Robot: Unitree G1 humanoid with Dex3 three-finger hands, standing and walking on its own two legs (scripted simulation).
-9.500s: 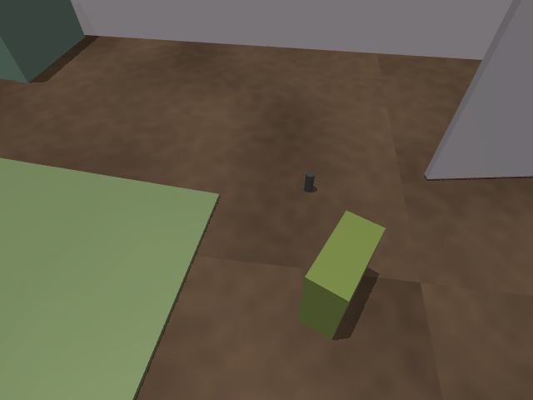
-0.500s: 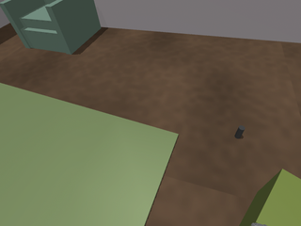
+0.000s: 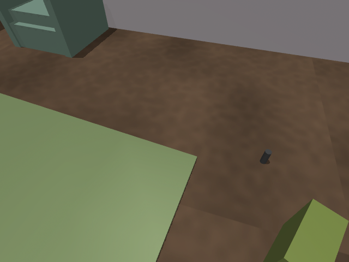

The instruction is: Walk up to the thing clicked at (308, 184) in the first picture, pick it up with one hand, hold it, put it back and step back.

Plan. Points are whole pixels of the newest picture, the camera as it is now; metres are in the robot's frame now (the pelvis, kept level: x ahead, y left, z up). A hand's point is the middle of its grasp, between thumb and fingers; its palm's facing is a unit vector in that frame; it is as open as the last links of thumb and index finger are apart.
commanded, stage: stand
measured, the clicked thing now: (265, 156) +0.90 -0.62 -0.73
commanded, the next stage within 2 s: none
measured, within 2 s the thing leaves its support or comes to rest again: neither
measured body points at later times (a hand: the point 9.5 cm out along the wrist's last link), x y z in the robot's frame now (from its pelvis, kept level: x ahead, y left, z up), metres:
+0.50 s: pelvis +0.02 -0.02 +0.00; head +0.03 -0.03 +0.45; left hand +0.08 +0.28 -0.13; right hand +0.10 -0.31 -0.14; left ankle +0.03 +0.13 -0.75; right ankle +0.03 -0.11 -0.75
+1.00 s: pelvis +0.03 -0.03 +0.00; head +0.03 -0.04 +0.45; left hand +0.09 +0.27 -0.13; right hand +0.10 -0.33 -0.14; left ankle +0.03 +0.13 -0.75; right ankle +0.03 -0.11 -0.75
